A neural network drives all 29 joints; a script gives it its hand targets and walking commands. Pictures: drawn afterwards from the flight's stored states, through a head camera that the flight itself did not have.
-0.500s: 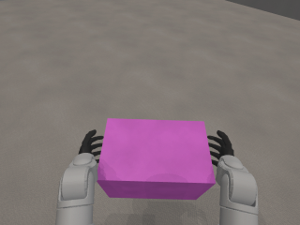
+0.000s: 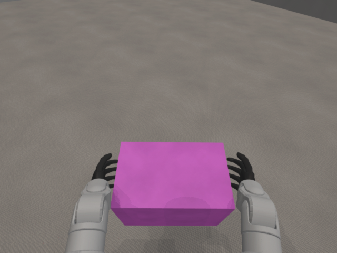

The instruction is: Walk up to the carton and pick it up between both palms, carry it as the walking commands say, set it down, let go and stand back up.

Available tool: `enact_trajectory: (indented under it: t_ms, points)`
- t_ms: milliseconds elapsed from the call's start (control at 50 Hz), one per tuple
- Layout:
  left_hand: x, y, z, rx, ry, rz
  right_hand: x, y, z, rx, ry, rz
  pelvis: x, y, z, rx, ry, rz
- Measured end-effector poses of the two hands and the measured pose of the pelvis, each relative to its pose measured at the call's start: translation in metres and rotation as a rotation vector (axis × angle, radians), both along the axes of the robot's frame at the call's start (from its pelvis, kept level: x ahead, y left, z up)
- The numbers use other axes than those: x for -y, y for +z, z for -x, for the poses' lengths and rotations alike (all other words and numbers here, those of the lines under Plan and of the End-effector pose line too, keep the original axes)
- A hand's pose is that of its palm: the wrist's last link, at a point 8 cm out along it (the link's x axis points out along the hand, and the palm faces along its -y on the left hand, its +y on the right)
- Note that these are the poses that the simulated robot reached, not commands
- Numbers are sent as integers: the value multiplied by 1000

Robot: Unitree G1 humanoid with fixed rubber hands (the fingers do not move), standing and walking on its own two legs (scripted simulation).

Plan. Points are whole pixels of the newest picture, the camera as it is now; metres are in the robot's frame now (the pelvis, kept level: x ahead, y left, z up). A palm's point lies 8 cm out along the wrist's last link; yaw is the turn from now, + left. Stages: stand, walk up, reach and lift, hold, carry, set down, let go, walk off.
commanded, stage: carry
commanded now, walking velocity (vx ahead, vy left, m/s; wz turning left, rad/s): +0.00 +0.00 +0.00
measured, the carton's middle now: (171, 186) +0.31 +0.00 -0.05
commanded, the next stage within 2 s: none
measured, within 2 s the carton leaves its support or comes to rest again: neither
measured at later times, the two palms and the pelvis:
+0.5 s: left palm (97, 191) +0.25 +0.18 +0.02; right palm (244, 186) +0.26 -0.17 +0.04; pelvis -0.01 +0.00 +0.00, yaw +0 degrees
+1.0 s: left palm (96, 191) +0.25 +0.18 +0.02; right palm (243, 186) +0.27 -0.17 +0.04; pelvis -0.01 +0.00 +0.00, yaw +0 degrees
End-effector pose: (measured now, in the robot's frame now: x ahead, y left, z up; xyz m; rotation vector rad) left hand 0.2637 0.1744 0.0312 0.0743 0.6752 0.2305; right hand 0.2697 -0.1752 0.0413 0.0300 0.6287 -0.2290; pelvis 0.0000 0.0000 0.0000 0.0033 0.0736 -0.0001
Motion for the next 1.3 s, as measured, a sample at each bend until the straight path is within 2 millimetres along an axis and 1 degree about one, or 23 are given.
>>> enact_trajectory:
  t_ms: [280,400,520,640,700,1020,1100,1200,1300]
  points:
    - [-6,-12,7,-15,-33,-13,-4,-3,2,33,30,0,-1,0,6,8,0,1]
    - [-7,-8,9,-5,-30,-15,-4,0,3,50,36,-1,-1,0,8,11,0,1]
    - [-6,-16,13,-34,-36,-15,-4,-4,5,38,42,0,-1,0,10,13,0,1]
    - [-8,-6,11,-9,-28,-17,-6,-1,3,51,47,3,-1,0,10,14,0,1]
    - [-8,-10,12,-22,-31,-16,-6,-2,3,46,46,2,-1,0,10,14,0,1]
    - [-8,-14,12,-33,-33,-18,-6,-3,3,46,48,2,-1,0,10,13,0,1]
    - [-9,-17,14,-42,-36,-22,-7,-6,4,39,52,1,-1,0,11,14,0,1]
    - [-11,-7,13,-17,-29,-23,-8,-4,4,47,56,0,-1,0,12,16,0,2]
    - [-11,-4,14,-13,-24,-20,-8,-4,6,38,55,0,-1,0,13,17,0,2]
